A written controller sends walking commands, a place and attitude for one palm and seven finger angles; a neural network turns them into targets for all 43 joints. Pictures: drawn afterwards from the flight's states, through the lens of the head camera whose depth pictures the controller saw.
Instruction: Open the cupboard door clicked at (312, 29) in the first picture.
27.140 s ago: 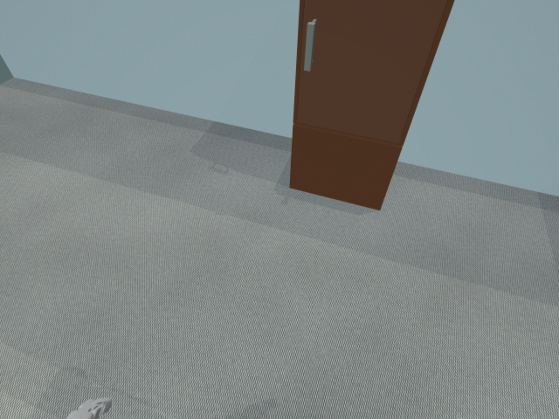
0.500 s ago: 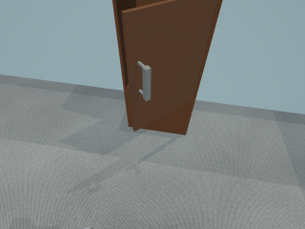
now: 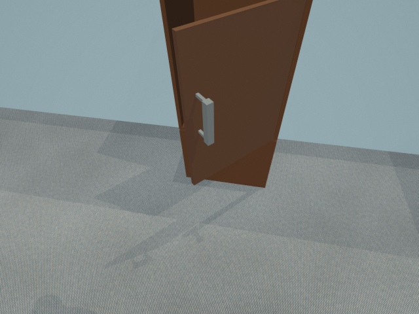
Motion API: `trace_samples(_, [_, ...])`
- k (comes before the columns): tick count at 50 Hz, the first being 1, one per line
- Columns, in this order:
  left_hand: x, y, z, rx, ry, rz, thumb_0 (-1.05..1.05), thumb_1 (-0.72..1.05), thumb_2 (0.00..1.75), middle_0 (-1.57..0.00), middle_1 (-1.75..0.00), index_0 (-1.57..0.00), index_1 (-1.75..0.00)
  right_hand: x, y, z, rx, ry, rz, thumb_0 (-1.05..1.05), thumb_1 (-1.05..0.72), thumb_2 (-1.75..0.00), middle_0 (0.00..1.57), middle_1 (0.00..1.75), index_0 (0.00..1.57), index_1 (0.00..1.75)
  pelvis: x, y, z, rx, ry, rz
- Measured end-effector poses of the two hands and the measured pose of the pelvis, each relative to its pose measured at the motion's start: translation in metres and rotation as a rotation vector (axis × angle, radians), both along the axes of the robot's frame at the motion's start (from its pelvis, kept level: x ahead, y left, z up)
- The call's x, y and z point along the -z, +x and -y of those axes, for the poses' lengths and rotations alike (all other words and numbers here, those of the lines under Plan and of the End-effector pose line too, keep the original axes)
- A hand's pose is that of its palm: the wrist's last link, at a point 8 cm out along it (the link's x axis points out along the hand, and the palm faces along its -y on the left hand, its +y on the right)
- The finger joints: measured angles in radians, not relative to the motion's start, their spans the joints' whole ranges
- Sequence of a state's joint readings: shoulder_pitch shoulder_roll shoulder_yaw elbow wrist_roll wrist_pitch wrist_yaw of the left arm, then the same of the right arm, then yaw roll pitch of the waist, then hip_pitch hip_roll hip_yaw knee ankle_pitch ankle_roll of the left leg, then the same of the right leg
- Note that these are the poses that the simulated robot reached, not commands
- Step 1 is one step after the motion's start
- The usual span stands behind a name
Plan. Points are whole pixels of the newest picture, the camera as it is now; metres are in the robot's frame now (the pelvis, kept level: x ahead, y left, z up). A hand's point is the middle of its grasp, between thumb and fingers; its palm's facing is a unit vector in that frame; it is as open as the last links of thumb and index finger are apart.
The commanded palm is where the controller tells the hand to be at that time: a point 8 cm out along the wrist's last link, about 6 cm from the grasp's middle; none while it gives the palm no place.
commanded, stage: let the arm hang, fingers relaxed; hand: left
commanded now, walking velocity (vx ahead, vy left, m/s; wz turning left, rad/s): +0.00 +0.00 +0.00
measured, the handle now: (204, 119) +0.63 +0.06 -0.01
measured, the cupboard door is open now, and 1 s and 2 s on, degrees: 46 46 46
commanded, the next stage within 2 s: look to check the result in 0.34 s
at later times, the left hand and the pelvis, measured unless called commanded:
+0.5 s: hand out of the picture +0.01 +0.18 -0.17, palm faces +0.03 -0.98 -0.20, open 7.4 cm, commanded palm none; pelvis +0.01 +0.01 +0.00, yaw +0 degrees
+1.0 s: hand out of the picture +0.03 +0.18 -0.17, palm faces +0.03 -0.98 -0.21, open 7.4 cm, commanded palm none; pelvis +0.02 +0.00 +0.00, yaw +0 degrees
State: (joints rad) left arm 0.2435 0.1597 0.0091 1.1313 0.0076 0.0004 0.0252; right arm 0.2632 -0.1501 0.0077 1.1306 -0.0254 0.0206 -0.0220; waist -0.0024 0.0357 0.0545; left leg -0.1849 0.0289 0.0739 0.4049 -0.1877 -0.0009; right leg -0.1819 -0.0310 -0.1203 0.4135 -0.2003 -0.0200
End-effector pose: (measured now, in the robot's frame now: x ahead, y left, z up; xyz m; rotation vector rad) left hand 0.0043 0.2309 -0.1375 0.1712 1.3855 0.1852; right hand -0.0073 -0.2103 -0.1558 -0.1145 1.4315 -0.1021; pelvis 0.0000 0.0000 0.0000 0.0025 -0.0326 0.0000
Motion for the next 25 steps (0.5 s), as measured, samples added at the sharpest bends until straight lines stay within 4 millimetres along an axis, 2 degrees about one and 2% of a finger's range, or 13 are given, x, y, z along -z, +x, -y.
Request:
trace_samples(3, [0.003, 0.005, 0.007, 0.004, -0.021, 0.009, 0.0, 0.91, 0.9, -0.2, -0.3, -0.19, -0.3, -0.001, -0.003, -0.003, 0.008, 0.001, -0.005, 0.0, -0.91, -0.9, 0.2, 0.3, 0.2, 0.3, 0.0, 0.001, -0.001, 0.002, 0.001, 0.0])
trace_samples(8, [0.005, 0.007, 0.007, 0.004, -0.026, 0.005, 0.01, 0.92, 0.9, -0.2, -0.3, -0.2, -0.3, -0.002, -0.006, -0.008, 0.019, 0.0, -0.011, 0.0, -0.91, -0.9, 0.2, 0.3, 0.2, 0.3, 0.0, 0.003, -0.002, 0.004, 0.001, 0.001])
trace_samples(25, [0.006, -0.003, 0.005, -0.012, -0.035, -0.04, 0.0, 0.91, 0.9, -0.2, -0.3, -0.2, -0.3, -0.003, -0.002, -0.013, 0.026, -0.003, -0.021, 0.0, -0.91, -0.9, 0.2, 0.3, 0.2, 0.3, -0.001, 0.008, -0.008, 0.007, 0.002, -0.007])
